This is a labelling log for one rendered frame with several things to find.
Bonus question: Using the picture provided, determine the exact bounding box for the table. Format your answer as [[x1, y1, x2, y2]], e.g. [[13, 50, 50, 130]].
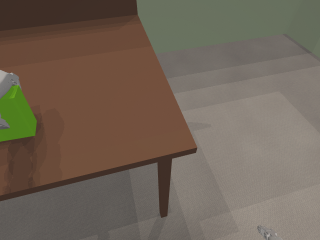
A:
[[0, 0, 198, 218]]

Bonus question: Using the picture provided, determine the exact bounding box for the left robot hand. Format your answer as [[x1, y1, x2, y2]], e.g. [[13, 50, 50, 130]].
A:
[[0, 70, 22, 130]]

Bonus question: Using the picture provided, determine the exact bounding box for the right robot hand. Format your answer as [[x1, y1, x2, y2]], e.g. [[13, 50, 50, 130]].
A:
[[257, 225, 282, 240]]

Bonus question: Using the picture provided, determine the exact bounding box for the sponge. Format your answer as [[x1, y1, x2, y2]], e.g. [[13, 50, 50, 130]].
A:
[[0, 85, 37, 142]]

